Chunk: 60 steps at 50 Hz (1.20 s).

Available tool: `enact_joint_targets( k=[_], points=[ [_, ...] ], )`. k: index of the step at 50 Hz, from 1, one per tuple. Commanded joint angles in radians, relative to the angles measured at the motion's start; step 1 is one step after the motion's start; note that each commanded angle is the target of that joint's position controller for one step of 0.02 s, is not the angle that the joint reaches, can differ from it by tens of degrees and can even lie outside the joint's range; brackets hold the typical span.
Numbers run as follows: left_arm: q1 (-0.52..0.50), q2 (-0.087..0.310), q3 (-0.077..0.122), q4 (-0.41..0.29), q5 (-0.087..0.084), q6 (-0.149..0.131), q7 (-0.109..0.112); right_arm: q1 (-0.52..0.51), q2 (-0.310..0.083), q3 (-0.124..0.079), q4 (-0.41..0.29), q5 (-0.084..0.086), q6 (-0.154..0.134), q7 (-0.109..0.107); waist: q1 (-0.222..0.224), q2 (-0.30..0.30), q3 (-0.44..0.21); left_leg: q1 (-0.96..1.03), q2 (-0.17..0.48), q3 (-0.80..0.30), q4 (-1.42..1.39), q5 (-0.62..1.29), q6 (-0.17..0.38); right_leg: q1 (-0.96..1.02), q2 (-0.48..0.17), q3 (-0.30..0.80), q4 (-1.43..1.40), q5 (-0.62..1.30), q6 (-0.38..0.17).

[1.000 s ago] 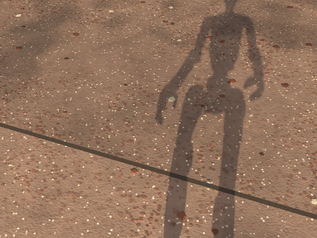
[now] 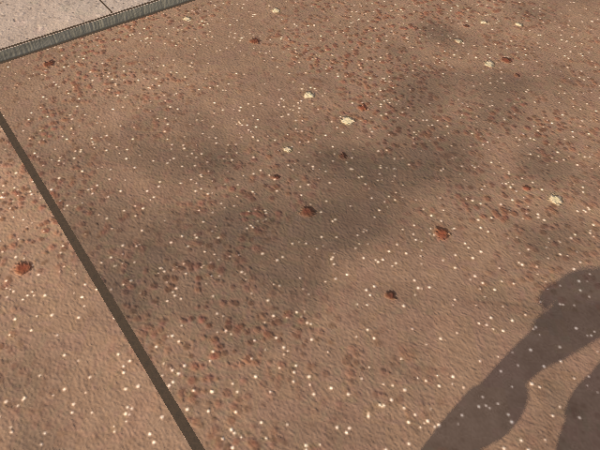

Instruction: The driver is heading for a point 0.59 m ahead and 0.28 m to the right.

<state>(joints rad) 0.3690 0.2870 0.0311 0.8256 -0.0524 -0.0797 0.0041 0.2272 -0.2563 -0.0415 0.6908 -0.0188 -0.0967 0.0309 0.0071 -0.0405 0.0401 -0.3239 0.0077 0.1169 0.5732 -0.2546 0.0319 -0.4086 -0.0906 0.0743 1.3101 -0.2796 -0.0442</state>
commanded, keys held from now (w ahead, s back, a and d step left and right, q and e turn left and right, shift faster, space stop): w+e+shift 0.02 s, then e+shift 0.48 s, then w+e+shift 0.42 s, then shift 0.08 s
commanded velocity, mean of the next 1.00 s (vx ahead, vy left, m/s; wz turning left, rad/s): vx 0.53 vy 0.00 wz -0.88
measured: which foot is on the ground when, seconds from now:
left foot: down 0.00-0.24, up 0.26-0.74, down 0.76-1.00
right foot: up 0.00-0.24, down 0.26-0.74, up 0.76-1.00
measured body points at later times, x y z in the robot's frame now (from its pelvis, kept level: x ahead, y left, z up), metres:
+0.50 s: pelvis +0.32 -0.03 +0.00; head +0.38 -0.06 +0.45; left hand +0.54 +0.19 -0.10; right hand +0.46 -0.35 -0.07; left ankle +0.45 +0.13 -0.65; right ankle +0.39 -0.09 -0.73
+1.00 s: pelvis +0.56 -0.07 +0.01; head +0.57 -0.06 +0.46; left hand +0.88 -0.07 -0.06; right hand +0.33 -0.26 -0.09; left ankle +0.60 +0.06 -0.73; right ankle +0.48 -0.24 -0.61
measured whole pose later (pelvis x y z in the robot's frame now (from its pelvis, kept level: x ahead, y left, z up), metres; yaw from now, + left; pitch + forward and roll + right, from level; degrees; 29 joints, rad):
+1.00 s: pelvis +0.56 -0.07 +0.01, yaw -54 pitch +0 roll +1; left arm 0.20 0.33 0.05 0.55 -0.03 -0.01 -0.01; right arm 0.41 -0.30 -0.06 0.77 -0.02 -0.09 -0.01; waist -0.08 -0.06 0.00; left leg -0.04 -0.03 0.07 0.36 -0.32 0.02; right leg -0.80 -0.07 0.09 1.28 -0.15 0.00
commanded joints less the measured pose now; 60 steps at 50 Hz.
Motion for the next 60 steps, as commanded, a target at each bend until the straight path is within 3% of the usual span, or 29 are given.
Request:
enact_joint_targets(
  k=[1, 3, 6, 9, 12, 13, 14, 15, 16, 17, 18, 21, 25, 27, 29, 33, 36, 37, 38, 39, 40, 41, 42, 45, 49, 51, 56, 58, 60],
  points=[
    [0.027, 0.012, 0.018, -0.076, -0.009, 0.037, -0.008, 0.014, -0.023, -0.025, 0.001, 0.006, -0.029, 0.003, 0.013, 0.141, -0.029, 0.183, 0.273, -0.267, -0.382, 0.039, 0.13, -0.244, -0.113, 0.052, 0.03, 0.054, 0.001],
    [-0.037, 0.01, 0.022, -0.099, 0.007, 0.064, -0.005, -0.065, -0.031, -0.027, 0.007, 0.008, -0.034, -0.008, 0.042, 0.107, 0.088, 0.077, 0.247, -0.09, -0.403, 0.362, 0.096, -0.267, -0.109, 0.027, -0.028, 0.074, 0.024],
    [-0.103, 0.007, 0.013, -0.14, 0.042, 0.049, -0.026, -0.157, -0.086, -0.035, -0.007, -0.002, -0.031, -0.043, 0.07, 0.092, 0.129, -0.031, 0.148, 0.116, -0.394, 0.497, 0.075, -0.154, -0.045, -0.079, -0.364, 0.326, 0.048],
    [-0.133, 0.04, 0.026, -0.153, 0.051, 0.04, -0.074, -0.065, -0.211, -0.065, 0.009, 0.029, -0.027, -0.07, 0.04, 0.064, 0.015, 0.139, 0.171, 0.135, -0.285, 0.722, 0.054, 0.007, 0.054, -0.182, -0.591, 0.49, 0.019],
    [0.121, 0.184, 0.092, -0.121, 0.037, 0.073, -0.071, -0.116, -0.26, -0.082, -0.015, 0.062, 0.014, -0.063, 0.185, 0.124, -0.137, 0.227, 0.207, 0.111, 0.101, 1.028, 0.02, 0.266, 0.149, -0.223, -0.581, 0.329, -0.057],
    [0.248, 0.245, 0.123, -0.096, 0.036, 0.086, -0.052, -0.139, -0.224, -0.073, -0.017, 0.066, 0.015, -0.051, 0.257, 0.071, -0.183, 0.128, 0.175, 0.1, 0.379, 0.855, -0.021, 0.462, 0.154, -0.181, -0.648, 0.388, -0.092],
    [0.164, 0.274, 0.121, -0.09, 0.025, 0.085, -0.031, -0.109, -0.078, -0.036, -0.022, 0.04, 0.01, -0.033, 0.163, -0.227, -0.05, -0.055, -0.017, 0.064, 0.748, -0.264, -0.079, 0.458, 0.079, 0.003, -0.743, 0.786, -0.117],
    [-0.009, 0.315, 0.101, -0.186, 0.088, 0.052, -0.032, 0.136, -0.023, -0.013, -0.044, 0.025, -0.001, -0.018, -0.056, -0.369, -0.189, -0.32, -0.148, -0.126, 1.046, -0.466, -0.113, 0.605, -0.105, 0.514, -0.766, 1.034, -0.343],
    [-0.068, 0.304, 0.107, -0.27, 0.091, 0.037, -0.052, 0.159, -0.153, -0.022, -0.052, 0.017, -0.009, -0.016, -0.011, -0.199, -0.398, -0.314, -0.12, -0.286, 1.061, -0.392, -0.089, 0.652, -0.207, 0.746, -0.939, 0.681, -0.409],
    [-0.104, 0.259, 0.102, -0.288, 0.06, 0.03, -0.062, 0.032, -0.207, -0.034, -0.073, 0.027, -0.006, -0.022, 0.006, -0.025, -0.302, -0.346, -0.094, -0.289, 0.962, -0.306, -0.061, 0.559, -0.173, 0.718, -1.002, 0.372, -0.374],
    [-0.138, 0.219, 0.095, -0.285, 0.03, 0.027, -0.057, -0.05, -0.196, -0.036, -0.083, 0.015, 0.005, -0.04, -0.016, 0.119, -0.201, -0.356, -0.056, -0.286, 0.866, -0.235, -0.058, 0.434, -0.126, 0.659, -1.017, 0.214, -0.317],
    [-0.185, 0.186, 0.088, -0.298, 0.044, 0.036, -0.025, -0.101, -0.185, -0.038, -0.089, 0.001, 0.047, -0.054, -0.05, 0.086, -0.142, -0.234, -0.021, -0.302, 0.667, -0.188, -0.079, 0.216, -0.036, 0.481, -1.001, 0.445, -0.257],
    [-0.14, 0.21, 0.099, -0.288, 0.032, 0.08, 0.026, -0.161, -0.109, -0.02, -0.089, 0.0, 0.058, -0.058, -0.025, 0.072, -0.196, -0.228, -0.062, -0.275, 0.449, -0.095, -0.135, 0.202, 0.026, 0.38, -0.923, 0.687, -0.216],
    [-0.164, 0.2, 0.093, -0.306, 0.017, 0.105, 0.043, -0.177, -0.107, -0.02, -0.083, 0.015, 0.068, -0.053, -0.018, 0.032, -0.227, -0.209, -0.061, -0.284, 0.351, 0.02, -0.141, 0.185, 0.061, 0.399, -0.96, 0.216, -0.185],
    [-0.173, 0.195, 0.087, -0.319, 0.018, 0.107, 0.042, -0.231, -0.111, -0.02, -0.097, 0.026, 0.065, -0.045, 0.014, -0.056, -0.157, -0.204, -0.063, -0.283, 0.237, 0.066, -0.133, 0.133, 0.076, 0.462, -1.03, -0.221, -0.173],
    [-0.144, 0.175, 0.083, -0.306, 0.023, 0.096, 0.026, -0.283, -0.129, -0.031, -0.113, 0.034, 0.014, -0.036, 0.055, -0.122, -0.096, -0.106, -0.071, -0.285, 0.031, 0.065, -0.117, 0.134, 0.075, 0.516, -0.994, -0.307, -0.166],
    [-0.196, 0.139, 0.067, -0.324, 0.022, 0.092, 0.011, -0.179, -0.148, -0.057, -0.085, 0.057, -0.012, -0.031, -0.01, -0.137, -0.065, 0.117, -0.05, -0.264, -0.098, 0.075, -0.092, 0.022, 0.079, 0.532, -0.904, -0.354, -0.141],
    [-0.201, 0.112, 0.057, -0.327, 0.02, 0.088, 0.007, -0.091, -0.162, -0.072, -0.06, 0.059, -0.017, -0.033, -0.056, -0.1, -0.076, 0.266, -0.009, -0.267, -0.152, 0.07, -0.068, -0.074, 0.109, 0.484, -0.796, -0.403, -0.102],
    [-0.168, 0.041, 0.035, -0.323, 0.025, 0.084, 0.003, 0.039, -0.199, -0.085, -0.044, 0.047, -0.019, -0.037, -0.095, 0.012, -0.161, 0.458, 0.149, -0.426, -0.178, -0.11, -0.01, -0.184, 0.182, 0.342, -0.533, -0.449, -0.052],
    [-0.167, -0.007, 0.014, -0.377, 0.014, 0.07, 0.0, 0.107, -0.267, -0.087, -0.049, 0.005, -0.018, -0.029, -0.078, 0.208, -0.145, 0.55, 0.33, -0.786, -0.311, -0.468, 0.094, -0.426, 0.251, 0.202, -0.311, -0.39, -0.03],
    [-0.195, 0.067, 0.023, -0.404, -0.002, 0.056, -0.004, 0.033, -0.288, -0.1, -0.052, -0.001, -0.022, -0.022, -0.052, 0.295, -0.033, 0.462, 0.405, -0.965, -0.385, -0.623, 0.144, -0.583, 0.128, 0.149, -0.189, -0.243, -0.004],
    [-0.219, 0.144, 0.044, -0.378, 0.013, 0.058, -0.002, 0.011, -0.225, -0.086, -0.063, 0.019, -0.02, -0.028, -0.069, 0.212, 0.021, 0.416, 0.376, -0.849, -0.369, -0.559, 0.119, -0.6, 0.078, 0.111, -0.121, -0.156, 0.015],
    [-0.206, 0.158, 0.053, -0.358, 0.033, 0.063, -0.001, 0.025, -0.197, -0.074, -0.061, 0.029, -0.012, -0.034, -0.07, 0.141, 0.021, 0.388, 0.318, -0.705, -0.35, -0.457, 0.078, -0.576, 0.058, 0.08, -0.069, -0.096, 0.024],
    [-0.211, 0.116, 0.044, -0.361, 0.024, 0.061, -0.014, 0.068, -0.18, -0.054, -0.037, 0.019, -0.01, -0.042, -0.069, 0.147, 0.038, 0.301, 0.222, -0.444, -0.379, -0.26, 0.033, -0.551, 0.0, 0.025, 0.031, 0.047, 0.026],
    [-0.253, 0.065, 0.03, -0.366, 0.019, 0.052, -0.019, 0.131, -0.12, -0.026, 0.027, -0.009, -0.011, -0.036, -0.065, 0.126, 0.09, 0.222, 0.171, -0.247, -0.383, 0.129, 0.068, -0.525, 0.004, 0.043, -0.021, 0.179, 0.049],
    [-0.296, 0.057, 0.027, -0.376, 0.026, 0.042, -0.025, 0.117, -0.137, -0.024, 0.043, -0.013, -0.005, -0.039, -0.057, 0.136, 0.095, 0.183, 0.156, -0.154, -0.369, 0.435, 0.075, -0.446, 0.035, 0.006, -0.191, 0.234, 0.067],
    [-0.432, -0.008, 0.004, -0.391, 0.027, 0.018, -0.076, 0.202, -0.214, -0.029, 0.113, 0.028, 0.019, -0.05, -0.1, 0.132, 0.053, 0.295, 0.194, -0.067, -0.325, 0.725, 0.07, -0.225, 0.096, -0.127, -0.63, 0.301, 0.043],
    [-0.374, 0.037, 0.023, -0.373, 0.041, 0.014, -0.082, 0.208, -0.234, -0.032, 0.125, 0.039, 0.029, -0.055, -0.05, 0.181, -0.014, 0.382, 0.21, -0.057, -0.208, 1.007, 0.062, -0.114, 0.154, -0.153, -0.706, 0.227, -0.006],
    [-0.142, 0.114, 0.059, -0.305, 0.047, 0.011, -0.071, 0.182, -0.231, -0.027, 0.127, 0.044, 0.033, -0.06, 0.09, 0.19, -0.132, 0.331, 0.188, -0.022, 0.068, 1.052, 0.026, 0.208, 0.168, -0.117, -0.883, 0.388, -0.083]
  ],
)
